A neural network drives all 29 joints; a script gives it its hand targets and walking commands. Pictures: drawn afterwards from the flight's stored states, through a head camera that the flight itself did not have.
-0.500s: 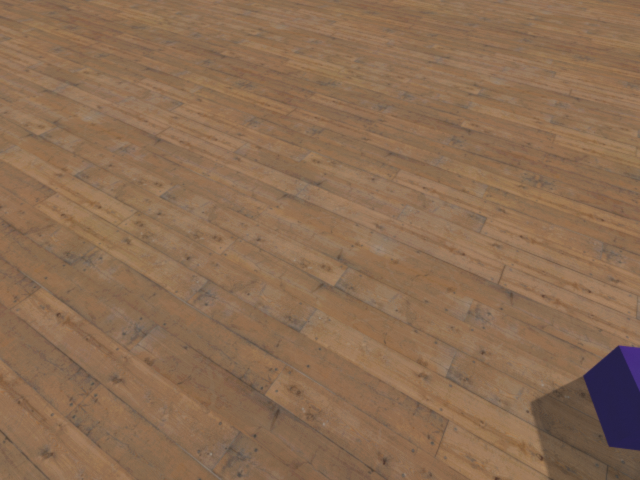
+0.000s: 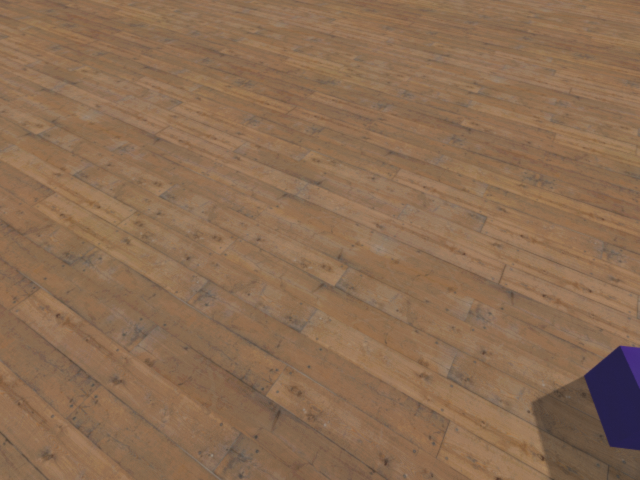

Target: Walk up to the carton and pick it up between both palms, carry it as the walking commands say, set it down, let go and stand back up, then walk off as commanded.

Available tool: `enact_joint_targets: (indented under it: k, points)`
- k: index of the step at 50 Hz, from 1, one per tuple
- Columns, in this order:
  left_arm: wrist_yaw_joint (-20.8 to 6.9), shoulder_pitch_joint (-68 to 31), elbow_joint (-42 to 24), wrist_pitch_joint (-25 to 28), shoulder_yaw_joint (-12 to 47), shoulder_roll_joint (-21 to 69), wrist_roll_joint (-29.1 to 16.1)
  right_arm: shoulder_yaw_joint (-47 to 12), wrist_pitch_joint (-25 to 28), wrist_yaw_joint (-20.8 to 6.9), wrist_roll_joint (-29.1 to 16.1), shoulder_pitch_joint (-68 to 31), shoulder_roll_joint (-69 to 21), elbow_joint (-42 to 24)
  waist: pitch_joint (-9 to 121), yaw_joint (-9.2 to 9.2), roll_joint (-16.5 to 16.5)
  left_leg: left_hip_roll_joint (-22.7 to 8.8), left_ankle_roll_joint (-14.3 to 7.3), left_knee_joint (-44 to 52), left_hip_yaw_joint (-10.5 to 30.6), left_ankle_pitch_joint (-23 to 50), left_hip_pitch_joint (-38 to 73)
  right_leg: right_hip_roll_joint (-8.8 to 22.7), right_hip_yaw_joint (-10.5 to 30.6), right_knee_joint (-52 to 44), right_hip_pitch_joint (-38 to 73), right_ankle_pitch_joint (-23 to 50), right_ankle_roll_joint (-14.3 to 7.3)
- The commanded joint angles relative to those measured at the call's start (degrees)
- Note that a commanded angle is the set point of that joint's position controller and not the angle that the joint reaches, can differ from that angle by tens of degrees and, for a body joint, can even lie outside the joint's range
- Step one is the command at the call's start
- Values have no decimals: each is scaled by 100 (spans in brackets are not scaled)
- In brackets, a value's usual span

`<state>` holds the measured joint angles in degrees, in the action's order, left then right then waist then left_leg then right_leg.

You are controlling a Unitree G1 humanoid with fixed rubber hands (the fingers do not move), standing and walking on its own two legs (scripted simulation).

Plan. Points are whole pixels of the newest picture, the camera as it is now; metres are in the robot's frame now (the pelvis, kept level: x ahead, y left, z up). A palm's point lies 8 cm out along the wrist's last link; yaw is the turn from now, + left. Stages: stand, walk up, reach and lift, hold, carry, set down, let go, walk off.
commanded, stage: stand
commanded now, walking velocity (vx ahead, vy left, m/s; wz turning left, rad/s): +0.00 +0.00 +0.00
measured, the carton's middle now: out of the picture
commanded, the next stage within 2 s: walk off in 0.46 s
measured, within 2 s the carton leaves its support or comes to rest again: neither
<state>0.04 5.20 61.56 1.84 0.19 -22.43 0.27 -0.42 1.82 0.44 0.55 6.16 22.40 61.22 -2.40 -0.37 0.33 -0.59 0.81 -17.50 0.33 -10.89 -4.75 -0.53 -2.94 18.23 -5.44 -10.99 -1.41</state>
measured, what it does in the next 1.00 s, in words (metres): walks ahead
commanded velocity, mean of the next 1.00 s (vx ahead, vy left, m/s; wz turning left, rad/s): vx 0.38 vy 0.00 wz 0.38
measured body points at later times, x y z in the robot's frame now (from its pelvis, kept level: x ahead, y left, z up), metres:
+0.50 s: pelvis +0.00 +0.00 +0.00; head +0.01 +0.00 +0.45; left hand +0.11 +0.32 -0.11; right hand +0.10 -0.31 -0.12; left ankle -0.01 +0.13 -0.75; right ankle -0.01 -0.10 -0.75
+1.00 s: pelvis +0.08 +0.07 -0.01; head +0.10 +0.09 +0.44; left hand +0.01 +0.36 -0.15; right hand +0.28 -0.18 -0.12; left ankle +0.14 +0.23 -0.71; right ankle -0.01 -0.10 -0.75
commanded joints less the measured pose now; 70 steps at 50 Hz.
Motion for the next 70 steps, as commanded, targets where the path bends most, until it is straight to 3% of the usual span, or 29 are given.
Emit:
enact_joint_targets:
  k: [1,32,33,34,35,36,37,38,39,40,42,44,46,48,51,52,53,54,55,56,57,58,59,60,61,62,64,66,70]
  points:
    - [26,-183,-222,49,-171,-1005,-1,166,46,23,0,-143,968,-213,327,3,-23,-715,-171,193,501,997,-63,866,691,-260,119,1001,-26]
    - [34,-202,-252,32,-199,-1057,9,193,25,16,5,-207,1023,-235,349,12,-29,-730,-187,235,485,1054,-6,875,722,-279,140,1092,-28]
    - [18,116,-30,-129,25,-246,-15,-42,-130,-34,-33,142,201,-53,579,16,-59,-740,-87,262,416,610,23,916,517,-331,305,459,115]
    - [25,266,-62,-216,-32,-461,38,-31,-221,-53,-4,189,334,-86,399,-50,-158,-483,-139,-17,353,-578,-324,759,408,-250,338,-889,110]
    - [22,453,-92,-283,-149,-757,97,31,-288,-89,36,14,502,-218,114,-175,-370,-337,-186,-363,364,-1879,-1086,896,634,-350,293,-2275,36]
    - [20,785,-74,-335,-267,-1030,126,80,-336,-150,53,-341,582,-425,-319,-396,-616,-185,-174,-930,240,-2547,-2181,1235,1095,-642,520,-3491,-157]
    - [39,1096,5,-342,-382,-1305,136,98,-339,-204,66,-804,475,-689,-665,-608,-1232,-132,-80,-2069,-233,-1833,-2922,2072,1840,-1238,628,-4071,-479]
    - [68,1334,9,-290,-378,-1214,171,151,-301,-244,121,-1250,582,-960,-825,-701,-995,-454,-9,-3086,-33,-1671,-3555,2650,2344,-1535,571,-3866,-737]
    - [101,1145,-89,-213,-341,-1056,181,224,-249,-286,136,-1097,568,-999,-680,-472,-512,-605,11,-3608,185,-1461,-3751,2667,2157,-1451,655,-3421,-737]
    - [119,856,-263,-130,-354,-1018,184,259,-200,-346,128,-755,491,-957,-347,-272,-377,-727,45,-3858,221,-1227,-3716,2577,1830,-1397,771,-3123,-660]
    - [118,462,-560,37,-364,-936,172,294,-181,-471,97,-498,370,-968,-172,-118,-534,-792,107,-3878,-7,-868,-3344,2325,1008,-1533,431,-2626,-463]
    - [87,585,-646,163,-390,-871,201,299,-251,-588,61,-720,240,-1164,-338,-221,-738,-874,150,-3614,-166,-587,-3210,2287,481,-1623,178,-2413,-287]
    - [49,865,-609,241,-426,-809,210,292,-301,-662,70,-986,130,-1340,-507,-330,-703,-862,141,-3188,-339,-328,-3223,2267,-2,-1583,272,-2065,-147]
    - [12,1087,-576,276,-475,-815,227,291,-311,-702,100,-1175,48,-1471,-576,-387,-707,-787,42,-2824,-612,-257,-3103,2247,-374,-1505,388,-1880,-68]
    - [-37,1127,-571,266,-536,-833,260,321,-311,-718,120,-1152,13,-1533,-672,-290,-800,-600,-197,-2395,-957,-481,-2583,2154,-885,-1228,455,-1295,39]
    - [-49,1072,-573,258,-565,-887,246,363,-309,-692,124,-910,62,-1482,-578,-109,-854,-428,-304,-2345,-1102,-652,-2211,2147,-1027,-840,481,-159,68]
    - [-59,1000,-565,233,-627,-987,231,442,-288,-633,116,-323,157,-1335,-269,222,-786,-174,-417,-2362,-1262,-913,-1575,2112,-1194,67,493,1388,66]
    - [-91,861,-586,181,-697,-1095,193,559,-248,-533,86,638,259,-1071,263,767,-513,169,-557,-2164,-1508,-979,-564,1986,-1449,1523,369,3023,75]
    - [-143,818,-715,138,-664,-957,202,749,-209,-416,146,1917,592,-695,929,1405,98,384,-799,-1839,-1264,-1299,1193,1752,-1625,3770,-708,3141,181]
    - [-204,411,-1339,233,-432,-177,276,933,-210,-304,175,2265,1588,-633,806,1391,2151,-1412,-1337,-113,2142,-3630,2053,805,-1478,5777,-3391,-1356,509]
    - [-240,-425,-1760,331,-406,-92,297,932,-197,-276,15,1967,1614,-790,916,1310,1529,-1832,-1518,916,4340,-3755,1838,540,65,6693,-4377,-1978,543]
    - [-237,-581,-1888,404,-429,-198,236,893,-185,-229,89,1702,1468,-862,606,1068,768,-2037,-1518,819,3995,-3088,1731,898,378,6783,-4671,-1419,435]
    - [-216,-224,-1765,473,-378,-134,181,863,-130,-206,113,1547,1249,-921,502,777,396,-1888,-1481,681,3505,-2457,1138,1175,510,6264,-4207,-894,353]
    - [-199,147,-1629,465,-380,-175,207,828,-76,-185,133,1065,993,-1080,276,376,175,-1568,-1323,565,2844,-2062,461,1371,554,5823,-3728,-679,377]
    - [-203,377,-1556,378,-375,-180,269,761,-19,-175,96,716,760,-1206,212,118,200,-1230,-1239,580,2450,-1727,-65,1438,575,5527,-3316,-580,436]
    - [-227,448,-1564,266,-376,-158,296,709,40,-173,57,642,593,-1262,195,11,205,-1045,-1233,663,2194,-1552,-293,1443,535,5280,-3142,-506,527]
    - [-256,127,-1750,91,-370,-51,336,671,146,-168,-15,869,447,-1259,-90,11,92,-823,-1309,851,1936,-1146,-572,1384,339,4780,-3245,-278,725]
    - [-268,-309,-1974,28,-344,42,321,683,207,-163,-44,1174,460,-1281,-326,131,38,-748,-1382,1097,1933,-798,-626,1301,228,4170,-3433,126,877]
    - [-289,-1177,-2357,57,-291,163,208,680,226,-135,-58,1754,416,-1277,-455,476,202,-575,-1343,916,1789,839,-142,824,53,2674,-3468,779,914]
